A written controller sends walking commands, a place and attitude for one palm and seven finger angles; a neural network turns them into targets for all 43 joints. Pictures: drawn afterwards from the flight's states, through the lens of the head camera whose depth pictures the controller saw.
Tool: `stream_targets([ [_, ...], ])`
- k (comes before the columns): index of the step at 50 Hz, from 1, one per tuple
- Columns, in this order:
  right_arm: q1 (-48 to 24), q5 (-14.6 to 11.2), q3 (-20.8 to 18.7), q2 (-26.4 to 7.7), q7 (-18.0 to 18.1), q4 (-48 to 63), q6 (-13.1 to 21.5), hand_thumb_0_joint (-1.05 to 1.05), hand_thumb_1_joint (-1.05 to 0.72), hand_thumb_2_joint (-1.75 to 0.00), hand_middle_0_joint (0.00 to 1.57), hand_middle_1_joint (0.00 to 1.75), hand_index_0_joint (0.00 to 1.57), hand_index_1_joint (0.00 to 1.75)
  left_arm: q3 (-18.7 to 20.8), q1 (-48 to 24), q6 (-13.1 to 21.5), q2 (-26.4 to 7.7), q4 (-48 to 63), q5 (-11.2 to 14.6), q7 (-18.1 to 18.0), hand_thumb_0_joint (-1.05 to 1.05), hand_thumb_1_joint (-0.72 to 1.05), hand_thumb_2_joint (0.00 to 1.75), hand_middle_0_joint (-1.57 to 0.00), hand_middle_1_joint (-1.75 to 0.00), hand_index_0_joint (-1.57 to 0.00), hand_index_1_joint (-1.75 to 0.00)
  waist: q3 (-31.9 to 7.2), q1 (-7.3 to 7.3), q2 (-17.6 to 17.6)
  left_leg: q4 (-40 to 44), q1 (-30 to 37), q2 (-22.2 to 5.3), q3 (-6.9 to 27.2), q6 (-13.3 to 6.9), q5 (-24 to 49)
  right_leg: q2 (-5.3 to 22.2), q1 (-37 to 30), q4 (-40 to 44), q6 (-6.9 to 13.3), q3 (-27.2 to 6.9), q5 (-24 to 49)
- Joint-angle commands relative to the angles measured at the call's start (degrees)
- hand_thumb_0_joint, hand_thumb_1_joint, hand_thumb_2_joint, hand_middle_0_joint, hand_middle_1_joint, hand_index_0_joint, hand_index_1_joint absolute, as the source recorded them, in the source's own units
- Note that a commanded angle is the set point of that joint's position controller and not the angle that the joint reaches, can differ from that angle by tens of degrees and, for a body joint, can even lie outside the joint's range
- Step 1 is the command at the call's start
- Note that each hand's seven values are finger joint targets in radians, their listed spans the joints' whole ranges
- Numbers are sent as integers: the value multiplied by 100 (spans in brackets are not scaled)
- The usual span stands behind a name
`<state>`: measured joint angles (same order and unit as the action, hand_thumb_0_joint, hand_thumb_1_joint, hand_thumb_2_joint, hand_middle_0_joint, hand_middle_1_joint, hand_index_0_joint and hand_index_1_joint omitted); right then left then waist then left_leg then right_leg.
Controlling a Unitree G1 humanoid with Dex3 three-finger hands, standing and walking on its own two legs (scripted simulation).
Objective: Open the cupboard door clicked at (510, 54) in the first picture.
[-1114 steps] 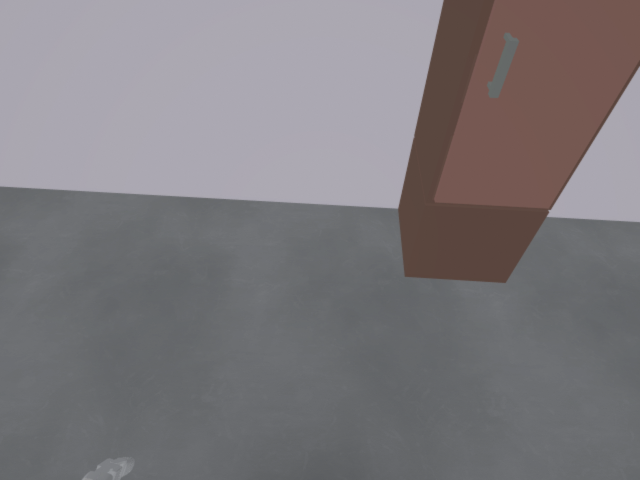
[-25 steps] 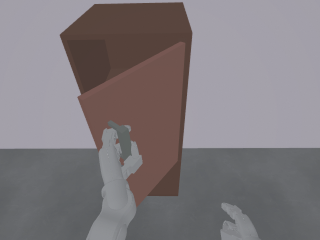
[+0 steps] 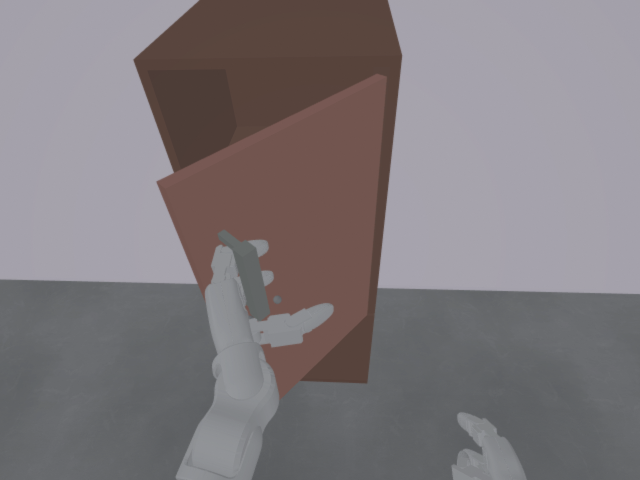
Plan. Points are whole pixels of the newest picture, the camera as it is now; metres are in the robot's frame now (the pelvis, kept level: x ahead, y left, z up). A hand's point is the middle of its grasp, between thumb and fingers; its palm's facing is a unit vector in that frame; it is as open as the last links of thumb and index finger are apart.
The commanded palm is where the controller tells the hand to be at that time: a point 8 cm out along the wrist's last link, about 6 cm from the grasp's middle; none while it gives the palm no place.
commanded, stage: open thumb and fingers to let go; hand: left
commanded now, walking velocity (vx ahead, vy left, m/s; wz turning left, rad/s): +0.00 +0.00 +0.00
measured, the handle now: (243, 276) +0.34 +0.12 +0.11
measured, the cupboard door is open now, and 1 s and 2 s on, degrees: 49 54 52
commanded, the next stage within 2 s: slide the hand sideways off the handle in 0.34 s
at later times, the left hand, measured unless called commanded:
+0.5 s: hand (272, 304) +0.29 +0.08 +0.11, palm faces +0.26 -0.97 -0.03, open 15.0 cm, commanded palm +0.25 +0.12 +0.11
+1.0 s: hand (262, 344) +0.24 +0.08 +0.11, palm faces -0.07 -1.00 -0.01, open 16.3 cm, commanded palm +0.21 +0.15 +0.11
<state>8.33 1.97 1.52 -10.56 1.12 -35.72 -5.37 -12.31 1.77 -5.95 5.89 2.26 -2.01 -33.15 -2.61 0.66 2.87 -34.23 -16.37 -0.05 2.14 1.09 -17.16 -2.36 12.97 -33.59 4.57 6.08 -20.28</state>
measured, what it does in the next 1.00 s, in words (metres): stands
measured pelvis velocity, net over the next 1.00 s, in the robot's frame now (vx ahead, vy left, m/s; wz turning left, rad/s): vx -0.02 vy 0.03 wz -0.05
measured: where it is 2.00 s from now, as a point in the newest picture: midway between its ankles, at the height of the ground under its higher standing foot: outside the picture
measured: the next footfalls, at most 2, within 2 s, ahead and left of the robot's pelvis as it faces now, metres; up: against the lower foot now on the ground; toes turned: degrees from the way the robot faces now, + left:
none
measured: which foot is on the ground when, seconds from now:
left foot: down 0.00-1.00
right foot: down 0.00-1.00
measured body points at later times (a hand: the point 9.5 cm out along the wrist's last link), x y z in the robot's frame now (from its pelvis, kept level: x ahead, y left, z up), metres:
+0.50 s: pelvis -0.01 +0.03 +0.00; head -0.03 +0.02 +0.45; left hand +0.27 +0.13 +0.11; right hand +0.18 -0.17 -0.09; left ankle +0.01 +0.14 -0.73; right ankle -0.02 -0.06 -0.73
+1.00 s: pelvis -0.02 +0.03 +0.00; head -0.05 +0.02 +0.45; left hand +0.24 +0.14 +0.11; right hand +0.15 -0.18 -0.08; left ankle +0.01 +0.14 -0.73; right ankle -0.02 -0.06 -0.73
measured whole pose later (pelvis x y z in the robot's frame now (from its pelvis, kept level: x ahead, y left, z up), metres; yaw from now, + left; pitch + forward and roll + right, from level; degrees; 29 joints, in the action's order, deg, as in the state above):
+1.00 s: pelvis -0.02 +0.03 +0.00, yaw -3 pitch -3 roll +0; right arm 10.7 -0.4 4.1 -11.0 0.6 -30.2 -3.9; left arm -12.9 9.3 -1.8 -3.4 8.7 3.3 -9.1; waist -1.1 0.3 2.0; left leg -34.8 -15.5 0.0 -1.0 -1.0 -16.4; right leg -2.0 12.8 -33.7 2.7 3.0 -18.1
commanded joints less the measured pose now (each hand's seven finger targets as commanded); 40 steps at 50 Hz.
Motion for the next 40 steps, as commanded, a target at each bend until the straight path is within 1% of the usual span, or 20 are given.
stream_targets([
  [1,-936,22,-179,-358,-11,985,290,0,-90,-90,20,30,20,30,-156,-1356,358,464,1330,-204,-77,0,-50,30,-27,-105,-27,-105,-943,82,-758,8,468,109,-61,-250,1239,529,-86,731,-382,-695,2078],
  [3,-903,18,-171,-352,-55,1007,274,0,-90,-90,20,30,20,30,-286,-1418,320,608,1398,-235,-114,0,-50,30,-26,-95,-26,-95,-1034,68,-578,28,533,90,-73,-240,1335,469,-47,590,-334,-578,2101],
  [6,-935,4,-169,-361,-52,987,244,0,-90,-90,20,30,20,30,-187,-1424,261,474,1315,-210,-134,0,-50,30,-23,-80,-23,-80,-897,43,-783,13,486,71,-63,-242,1268,438,13,666,-320,-553,1886],
  [7,-971,2,-156,-361,-51,997,239,0,-90,-90,20,30,20,30,-204,-1567,246,529,1360,-186,-157,0,-50,30,-22,-75,-22,-75,-910,57,-648,30,506,74,-65,-240,1252,431,47,642,-310,-551,1815],
  [16,-1027,6,-167,-346,-107,947,185,0,-90,-90,20,30,20,30,-236,-1633,40,670,1207,-218,-291,0,-50,30,-15,-30,-15,-30,-932,94,-626,13,506,1,-33,-197,1308,311,171,526,-202,-383,1463],
  [21,-1110,-13,-158,-358,-165,890,183,0,-90,-90,20,30,20,30,-331,-2058,-61,802,1101,-253,-380,0,-50,30,-15,-30,-15,-30,-765,32,-505,27,416,-33,48,-159,1040,263,459,458,-163,-289,930],
  [22,-1151,5,-166,-362,-169,892,191,0,-90,-90,20,30,20,30,-352,-2125,-73,846,1097,-272,-407,0,-50,30,-15,-30,-15,-30,-841,53,-377,17,458,-33,37,-162,1025,259,504,425,-159,-292,891],
  [23,-530,-19,-161,-589,-219,837,102,0,-90,-90,20,30,20,30,-1555,-2042,232,411,1177,-670,855,0,-50,30,-15,-30,-15,-30,-554,-527,-846,119,647,16,113,-263,1264,271,632,329,-207,-513,1418],
  [24,-518,-87,-188,-532,-135,1063,101,0,-90,-90,20,30,20,30,-1099,-2112,532,22,1409,-407,1513,0,-50,30,-15,-30,-15,-30,-1009,-298,-694,105,621,25,52,-298,1388,255,397,205,-192,-495,1769],
  [26,-467,-121,-128,-536,11,1175,118,0,-90,-90,20,30,20,30,-885,-2195,854,-427,1499,-183,2242,0,-50,30,-15,-30,-15,-30,-1354,-224,-379,82,737,63,1,-326,1447,274,202,128,-181,-509,2014],
  [28,-501,-209,-33,-498,87,1275,241,0,-90,-90,20,30,20,30,-925,-2365,1004,-342,1379,196,2856,0,-50,30,-15,-30,-15,-30,-1155,-293,-308,123,778,63,45,-328,1101,247,383,211,-180,-428,1607],
  [29,-585,-249,-1,-485,130,1331,317,0,-90,-90,20,30,20,30,-712,-2284,1001,-374,1281,441,2966,0,-50,30,-15,-30,-15,-30,-1027,-229,-316,176,710,56,58,-310,848,218,431,308,-188,-403,1290],
  [31,-765,-315,56,-479,173,1366,439,0,-90,-90,20,30,20,30,-401,-2161,897,-297,1129,847,2934,0,-50,30,-15,-30,-15,-30,-779,-116,-372,348,618,40,116,-262,366,175,492,499,-203,-340,635],
  [32,-816,-331,68,-487,178,1369,485,0,-90,-90,20,30,20,30,-168,-1932,844,-350,1043,976,2823,0,-50,30,-15,-30,-15,-30,-662,-49,-585,429,518,18,140,-235,193,160,479,549,-218,-312,423],
  [33,-863,-328,78,-489,159,1383,522,0,-90,-90,20,30,20,30,-126,-1824,788,-263,1095,1042,2720,0,-50,30,-15,-30,-15,-30,-654,11,-566,484,480,19,132,-223,109,158,462,552,-229,-289,328],
  [34,-876,-328,80,-504,137,1382,543,0,-90,-90,20,30,20,30,56,-1673,742,-380,1057,1052,2582,0,-50,30,-15,-30,-15,-30,-603,67,-721,525,398,14,141,-213,38,152,442,576,-233,-289,228],
  [36,-823,-289,63,-510,72,1386,542,0,-90,-90,20,30,20,30,266,-1364,709,-561,1085,925,2349,0,-50,30,-15,-30,-15,-30,-665,174,-864,573,347,11,77,-215,126,163,295,607,-243,-320,228],
  [37,-837,-279,38,-501,35,1439,530,0,-90,-90,20,30,20,30,299,-1289,753,-644,1367,792,2257,0,-50,30,-15,-30,-15,-30,-764,184,-694,561,430,-4,17,-222,270,176,272,587,-233,-362,351],
  [38,-812,-259,30,-476,-17,1482,523,0,-90,-90,20,30,20,30,157,-1065,774,-537,1495,674,2199,0,-50,30,-15,-30,-15,-30,-751,192,-584,535,454,-10,-25,-223,379,175,266,555,-226,-365,463],
  [40,-759,-240,31,-484,-86,1501,488,0,-90,-90,20,30,20,30,113,-923,809,-614,1616,484,2136,0,-50,30,-15,-30,-15,-30,-575,140,-449,513,408,-22,-77,-226,383,183,336,582,-218,-408,485],
])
